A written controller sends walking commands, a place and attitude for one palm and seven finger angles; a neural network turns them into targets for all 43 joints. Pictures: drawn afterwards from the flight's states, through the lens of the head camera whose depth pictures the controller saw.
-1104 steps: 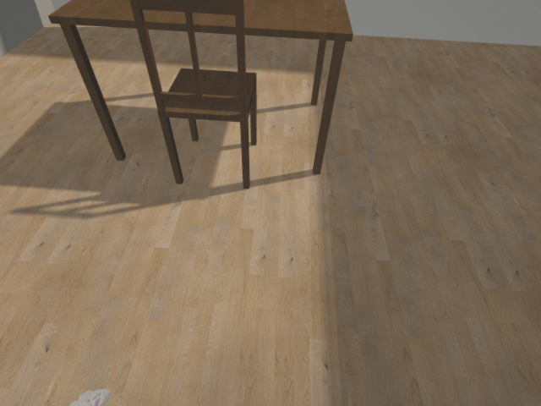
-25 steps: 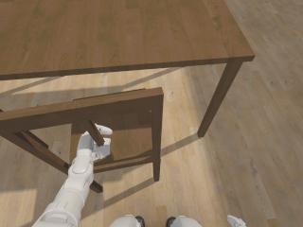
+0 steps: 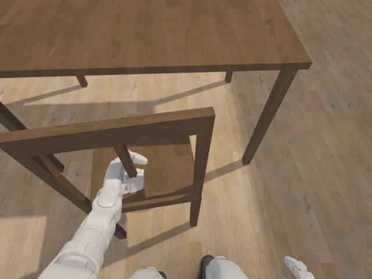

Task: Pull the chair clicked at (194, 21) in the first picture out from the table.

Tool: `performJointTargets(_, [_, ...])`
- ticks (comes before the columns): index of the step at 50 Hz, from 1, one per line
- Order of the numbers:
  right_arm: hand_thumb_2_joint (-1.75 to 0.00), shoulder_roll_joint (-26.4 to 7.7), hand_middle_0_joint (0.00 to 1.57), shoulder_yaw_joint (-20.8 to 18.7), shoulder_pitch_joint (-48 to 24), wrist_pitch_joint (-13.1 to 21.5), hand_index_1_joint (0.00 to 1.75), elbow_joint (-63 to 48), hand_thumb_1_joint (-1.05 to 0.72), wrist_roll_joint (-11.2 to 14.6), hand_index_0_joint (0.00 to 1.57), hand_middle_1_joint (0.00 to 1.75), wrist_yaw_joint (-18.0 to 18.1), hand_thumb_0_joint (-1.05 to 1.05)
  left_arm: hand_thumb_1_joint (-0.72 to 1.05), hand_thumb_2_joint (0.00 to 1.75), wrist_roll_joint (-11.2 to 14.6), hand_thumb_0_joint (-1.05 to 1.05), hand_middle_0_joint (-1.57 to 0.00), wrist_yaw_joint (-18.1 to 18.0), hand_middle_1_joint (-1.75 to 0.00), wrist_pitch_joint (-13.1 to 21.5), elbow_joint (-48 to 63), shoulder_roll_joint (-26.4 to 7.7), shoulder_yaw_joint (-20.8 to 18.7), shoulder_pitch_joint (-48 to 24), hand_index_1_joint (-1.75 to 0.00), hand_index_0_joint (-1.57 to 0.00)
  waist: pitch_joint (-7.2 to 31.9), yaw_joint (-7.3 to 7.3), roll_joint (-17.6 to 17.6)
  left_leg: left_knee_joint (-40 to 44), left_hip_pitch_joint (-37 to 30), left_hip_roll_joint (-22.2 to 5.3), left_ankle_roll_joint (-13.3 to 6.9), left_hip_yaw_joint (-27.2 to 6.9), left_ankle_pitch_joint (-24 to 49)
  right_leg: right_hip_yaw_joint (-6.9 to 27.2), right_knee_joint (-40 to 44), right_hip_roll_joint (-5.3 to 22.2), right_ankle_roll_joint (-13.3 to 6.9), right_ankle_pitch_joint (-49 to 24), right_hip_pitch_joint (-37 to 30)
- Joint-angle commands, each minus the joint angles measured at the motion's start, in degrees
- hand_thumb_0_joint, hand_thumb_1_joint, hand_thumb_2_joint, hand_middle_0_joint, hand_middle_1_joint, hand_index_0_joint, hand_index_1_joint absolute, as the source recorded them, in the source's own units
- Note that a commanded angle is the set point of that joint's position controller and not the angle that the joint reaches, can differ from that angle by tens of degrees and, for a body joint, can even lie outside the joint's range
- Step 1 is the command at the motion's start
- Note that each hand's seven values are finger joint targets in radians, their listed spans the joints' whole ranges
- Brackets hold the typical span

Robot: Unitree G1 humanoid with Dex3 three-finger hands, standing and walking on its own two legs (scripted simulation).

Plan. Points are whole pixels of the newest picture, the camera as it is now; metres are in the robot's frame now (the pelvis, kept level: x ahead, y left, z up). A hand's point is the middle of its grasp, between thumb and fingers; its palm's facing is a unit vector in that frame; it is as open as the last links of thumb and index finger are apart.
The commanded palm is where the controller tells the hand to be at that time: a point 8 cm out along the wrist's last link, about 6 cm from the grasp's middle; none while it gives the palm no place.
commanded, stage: step backward, pulling the chair out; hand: left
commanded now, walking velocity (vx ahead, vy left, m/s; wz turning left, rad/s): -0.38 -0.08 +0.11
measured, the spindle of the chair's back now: (132, 174) +0.36 +0.15 -0.07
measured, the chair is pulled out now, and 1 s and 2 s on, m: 0.21 0.35 0.42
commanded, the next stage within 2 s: none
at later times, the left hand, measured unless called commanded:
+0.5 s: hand (133, 208) +0.27 +0.13 -0.06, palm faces -0.01 -0.98 -0.18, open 5.2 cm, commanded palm +0.26 +0.18 -0.06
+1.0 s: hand (127, 237) +0.21 +0.14 -0.06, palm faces +0.02 -0.98 -0.21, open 5.3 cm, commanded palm +0.19 +0.19 -0.05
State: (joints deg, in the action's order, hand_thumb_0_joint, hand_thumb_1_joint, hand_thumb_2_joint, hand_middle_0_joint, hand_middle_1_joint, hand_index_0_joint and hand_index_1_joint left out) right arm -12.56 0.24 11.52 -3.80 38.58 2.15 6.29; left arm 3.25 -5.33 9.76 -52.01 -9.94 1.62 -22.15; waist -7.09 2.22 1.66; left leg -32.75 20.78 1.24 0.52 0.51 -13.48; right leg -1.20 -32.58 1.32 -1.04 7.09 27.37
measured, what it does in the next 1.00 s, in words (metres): walks backwards: left foot, then right foot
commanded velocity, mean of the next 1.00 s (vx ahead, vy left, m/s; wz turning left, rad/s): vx -0.38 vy -0.03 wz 0.02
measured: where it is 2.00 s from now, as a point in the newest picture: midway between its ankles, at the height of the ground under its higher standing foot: outside the picture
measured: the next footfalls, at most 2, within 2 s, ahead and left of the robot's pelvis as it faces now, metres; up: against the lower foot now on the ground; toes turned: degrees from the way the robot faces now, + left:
left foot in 0.36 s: -0.07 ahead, +0.15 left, +0.00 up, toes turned +6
right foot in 0.86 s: +0.00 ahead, -0.11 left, +0.00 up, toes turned +0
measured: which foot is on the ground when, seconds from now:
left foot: down 0.00-0.10, up 0.12-0.34, down 0.36-1.00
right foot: down 0.00-0.76, up 0.78-0.84, down 0.86-1.00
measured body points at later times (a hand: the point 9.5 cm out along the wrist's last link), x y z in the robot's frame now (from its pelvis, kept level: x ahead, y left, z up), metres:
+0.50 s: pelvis -0.06 +0.00 +0.00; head +0.01 +0.00 +0.44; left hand +0.26 +0.18 -0.04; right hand +0.03 -0.27 -0.12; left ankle -0.11 +0.15 -0.73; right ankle +0.05 -0.10 -0.72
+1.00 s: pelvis -0.14 -0.01 +0.00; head -0.05 -0.01 +0.44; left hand +0.20 +0.19 -0.04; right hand -0.02 -0.25 -0.14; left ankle -0.11 +0.15 -0.73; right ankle -0.04 -0.11 -0.73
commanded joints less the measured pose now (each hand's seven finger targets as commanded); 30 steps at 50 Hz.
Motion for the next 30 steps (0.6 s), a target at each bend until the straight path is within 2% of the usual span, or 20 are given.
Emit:
performJointTargets(1, [-0.90,-9.24,0.20,-3.16,-0.33,1.75,0.30,-5.01,-0.90,-0.28,0.20,0.30,0.66,0.00,0.90,0.90,-2.41,0.00,-0.50,-0.79,-1.45,4.03,10.86,-9.04,-2.31,-16.05,-1.45,-0.50,21.65,-0.83,-7.09,7.05,3.34,-13.26,-3.79,-9.50,9.30,5.81,-1.74,4.05,-0.66,-1.28,-17.67])
performJointTargets(3, [-0.90,-8.44,0.20,-3.03,0.13,2.28,0.30,-5.01,-0.90,0.22,0.20,0.30,0.45,0.00,0.90,0.90,-2.25,0.00,-0.50,-0.93,-1.45,4.38,10.36,-9.56,-2.19,-16.22,-1.45,-0.50,19.74,-0.66,-1.25,2.17,6.43,-7.96,-2.16,-5.41,-6.74,11.27,5.30,8.33,-2.01,8.74,-14.35])
performJointTargets(4, [-0.90,-7.84,0.20,-3.14,1.49,2.95,0.30,-4.44,-0.90,0.45,0.20,0.30,0.20,0.00,0.90,0.90,-2.43,0.00,-0.50,-1.29,-1.45,4.81,9.75,-10.61,-2.70,-15.90,-1.45,-0.50,20.23,-0.34,4.63,-3.89,4.08,-3.44,-0.68,-3.04,-13.79,16.95,14.40,12.52,-3.42,14.85,-10.98])
performJointTargets(5, [-0.90,-7.65,0.20,-3.33,2.78,3.35,0.30,-3.20,-0.90,0.73,0.20,0.30,-0.20,0.00,0.90,0.90,-2.57,0.00,-0.50,-1.75,-1.45,4.76,8.09,-11.55,-3.48,-15.49,-1.45,-0.50,21.86,-0.61,8.87,-13.25,0.88,0.27,0.51,-0.72,-15.22,21.42,21.55,17.66,-4.64,18.71,-9.72])
performJointTargets(6, [-0.90,-8.55,0.20,-3.79,2.48,3.60,0.30,-2.82,-0.90,0.89,0.20,0.30,-0.28,0.00,0.90,0.90,-2.64,0.00,-0.50,-2.13,-1.45,4.10,6.23,-12.57,-4.68,-14.61,-1.45,-0.50,21.67,-1.67,10.72,-22.69,1.70,1.47,0.87,-2.15,-17.71,23.40,23.80,20.21,-6.54,17.90,-8.99])
performJointTargets(7, [-0.90,-8.00,0.20,-3.21,1.29,3.85,0.30,-2.51,-0.90,0.39,0.20,0.30,-0.55,0.00,0.90,0.90,-3.02,0.00,-0.50,-2.22,-1.45,3.59,5.23,-11.24,-4.52,-15.26,-1.45,-0.50,22.86,-2.22,8.84,-27.57,4.44,0.43,0.79,-4.39,-18.98,21.97,22.12,21.39,-7.68,13.55,-12.40])
performJointTargets(9, [-0.90,-7.31,0.20,-2.16,1.32,4.44,0.30,-2.16,-0.90,0.34,0.20,0.30,-1.02,0.00,0.90,0.90,-3.35,0.00,-0.50,-2.20,-1.45,3.06,5.73,-10.33,-4.76,-16.02,-1.45,-0.50,25.52,-1.27,7.05,-25.12,3.98,-1.51,0.88,-6.08,-18.15,16.03,17.14,20.16,-8.21,4.41,-16.43])
performJointTargets(11, [-0.90,-7.89,0.20,-1.56,1.30,4.37,0.30,-1.59,-0.90,0.17,0.20,0.30,-0.74,0.00,0.90,0.90,-3.19,0.00,-0.50,-2.47,-1.45,2.86,5.44,-11.03,-5.26,-15.53,-1.45,-0.50,25.97,-0.68,4.71,-16.32,-0.50,-1.23,0.95,-3.81,-17.44,10.49,14.89,17.25,-6.37,-1.59,-16.48])
performJointTargets(14, [-0.90,-8.00,0.20,-1.38,3.20,4.79,0.30,-0.99,-0.90,0.41,0.20,0.30,-0.57,0.00,0.90,0.90,-2.37,0.00,-0.50,-1.96,-1.45,2.48,6.72,-8.70,-3.06,-14.90,-1.45,-0.50,25.82,-0.23,5.39,-2.92,-4.11,0.01,0.87,0.30,-14.04,9.27,16.30,15.70,-3.80,1.99,-16.77])
performJointTargets(16, [-0.90,-9.12,0.20,-1.90,4.50,4.61,0.30,-0.89,-0.90,0.47,0.20,0.30,-0.04,0.00,0.90,0.90,-2.05,0.00,-0.50,-1.67,-1.45,1.90,7.57,-8.65,-2.29,-15.04,-1.45,-0.50,24.87,0.41,5.54,6.97,-6.54,-1.58,0.25,0.46,-9.29,7.82,15.20,14.22,-2.01,3.74,-16.83])
performJointTargets(17, [-0.90,-9.85,0.20,-2.00,4.93,4.30,0.30,-1.58,-0.90,0.32,0.20,0.30,0.18,0.00,0.90,0.90,-2.22,0.00,-0.50,-1.40,-1.45,2.01,9.88,-7.85,-1.59,-15.64,-1.45,-0.50,24.54,0.48,2.93,12.47,-5.06,-4.01,-1.04,-2.24,-8.14,5.45,12.06,11.19,-0.23,3.66,-17.75])
performJointTargets(19, [-0.90,-10.82,0.20,-2.93,4.35,3.02,0.30,-4.28,-0.90,0.12,0.20,0.30,0.53,0.00,0.90,0.90,-3.00,0.00,-0.50,-0.89,-1.45,2.29,12.50,-5.98,-0.80,-15.53,-1.45,-0.50,24.84,-0.01,-5.72,12.92,-2.80,-10.66,-3.84,-8.87,1.40,1.71,2.65,4.03,2.80,-0.88,-18.34])
performJointTargets(21, [-0.90,-9.46,0.20,-3.04,1.33,2.20,0.30,-6.70,-0.90,-0.87,0.20,0.30,0.37,0.00,0.90,0.90,-3.12,0.00,-0.50,-0.31,-1.45,2.79,19.17,-5.26,0.13,-18.51,-1.45,-0.50,24.95,-0.26,-16.42,14.71,0.06,-14.25,-5.12,-8.89,6.92,0.70,-7.20,2.79,2.13,1.20,-19.92])
performJointTargets(23, [-0.90,-8.67,0.20,-3.10,0.52,1.54,0.30,-7.35,-0.90,-0.47,0.20,0.30,0.45,0.00,0.90,0.90,-2.97,0.00,-0.50,-0.42,-1.45,2.30,18.39,-4.30,0.10,-18.18,-1.45,-0.50,21.27,-0.60,-13.74,10.61,1.04,-16.13,-4.85,-8.17,16.50,1.35,-9.53,2.36,1.24,-1.77,-18.32])
performJointTargets(25, [-0.90,-8.83,0.20,-3.68,2.45,1.80,0.30,-5.60,-0.90,-0.40,0.20,0.30,0.11,0.00,0.90,0.90,-3.22,0.00,-0.50,-0.33,-1.45,2.33,15.32,-3.80,0.58,-19.38,-1.45,-0.50,20.61,-0.01,-5.12,2.47,-3.57,-13.49,-1.28,-5.26,24.61,3.00,-1.58,4.85,-0.68,-19.61,-18.23])
performJointTargets(26, [-0.90,-8.95,0.20,-4.13,3.28,2.16,0.30,-4.84,-0.90,-0.29,0.20,0.30,0.21,0.00,0.90,0.90,-3.36,0.00,-0.50,-0.25,-1.45,2.19,14.02,-5.09,0.34,-21.19,-1.45,-0.50,21.03,0.73,0.26,-0.08,-3.77,-11.85,0.44,-4.44,22.29,5.22,0.51,6.78,-1.84,-25.50,-18.75])
performJointTargets(27, [-0.90,-8.37,0.20,-4.06,5.16,2.17,0.30,-3.64,-0.90,-0.21,0.20,0.30,0.15,0.00,0.90,0.90,-3.37,0.00,-0.50,-0.27,-1.45,2.73,13.86,-4.88,0.83,-22.51,-1.45,-0.50,24.28,2.15,2.90,-2.40,-5.54,-8.96,1.86,-1.68,19.70,8.35,1.90,10.15,-3.16,-34.54,-20.53])
performJointTargets(28, [-0.90,-9.19,0.20,-4.57,5.87,2.10,0.30,-2.25,-0.90,-0.03,0.20,0.30,0.36,0.00,0.90,0.90,-3.10,0.00,-0.50,-0.43,-1.45,3.04,10.83,-6.96,-0.87,-21.59,-1.45,-0.50,27.45,1.89,4.60,-5.19,-5.13,-6.82,2.63,-0.94,9.96,9.98,3.93,12.98,-4.37,-37.32,-22.83])
performJointTargets(29, [-0.90,-8.80,0.20,-4.58,5.41,2.10,0.30,-2.03,-0.90,0.24,0.20,0.30,0.33,0.00,0.90,0.90,-3.09,0.00,-0.50,-0.08,-1.45,3.05,9.06,-7.65,-1.22,-20.33,-1.45,-0.50,28.05,1.31,6.62,-7.52,-4.00,-4.65,2.53,-0.83,-5.29,11.77,7.63,15.04,-4.62,-29.54,-21.30])
performJointTargets(30, [-0.90,-8.28,0.20,-4.07,4.84,2.30,0.30,-1.75,-0.90,0.22,0.20,0.30,0.31,0.00,0.90,0.90,-3.17,0.00,-0.50,-0.03,-1.45,2.95,7.64,-8.40,-1.90,-19.38,-1.45,-0.50,26.38,0.53,6.19,-7.92,-3.02,-3.19,1.82,-0.78,-13.24,12.29,11.13,15.95,-4.47,-19.56,-18.65])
